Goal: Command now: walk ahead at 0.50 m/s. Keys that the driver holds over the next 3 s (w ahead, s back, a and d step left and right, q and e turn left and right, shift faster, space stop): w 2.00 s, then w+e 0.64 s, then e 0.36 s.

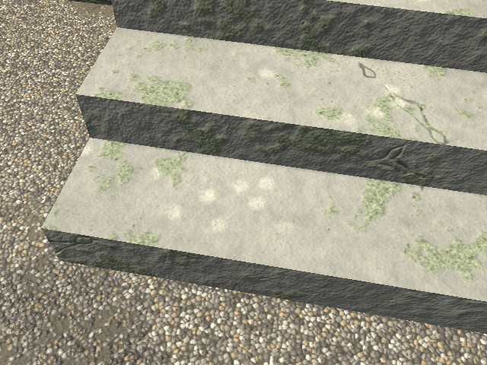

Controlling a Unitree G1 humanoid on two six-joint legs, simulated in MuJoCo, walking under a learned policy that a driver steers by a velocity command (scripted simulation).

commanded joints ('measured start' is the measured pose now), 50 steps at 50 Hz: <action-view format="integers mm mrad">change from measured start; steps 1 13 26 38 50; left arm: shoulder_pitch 23 -332 -75 -14 69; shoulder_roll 74 45 128 117 -69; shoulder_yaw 26 17 38 24 -34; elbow -60 -165 -108 -52 -14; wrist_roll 5 11 25 31 -2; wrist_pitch -1 4 -17 17 -12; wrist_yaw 7 -5 -19 -5 -17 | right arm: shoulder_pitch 29 205 90 2 454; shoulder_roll -80 -155 -145 -30 -180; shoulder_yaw -13 -22 -7 11 -36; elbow -23 62 21 30 138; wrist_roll -10 9 32 8 -45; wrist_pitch -15 3 -21 65 49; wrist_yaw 4 -38 -30 -45 -40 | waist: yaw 11 -76 47 6 -109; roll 95 81 -33 -80 288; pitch -84 30 -162 -54 -289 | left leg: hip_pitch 213 292 -357 -145 652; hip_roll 266 221 119 115 458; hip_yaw -319 -122 -147 -19 -649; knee -297 -360 787 416 -102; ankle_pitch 106 191 -237 30 630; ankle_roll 162 127 7 -83 273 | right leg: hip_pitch -191 -271 493 160 -387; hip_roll -112 -62 -264 -149 161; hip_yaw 49 -32 359 14 157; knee -9 -568 -918 -1025 420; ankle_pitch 102 474 263 406 -197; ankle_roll -4 47 -188 -170 17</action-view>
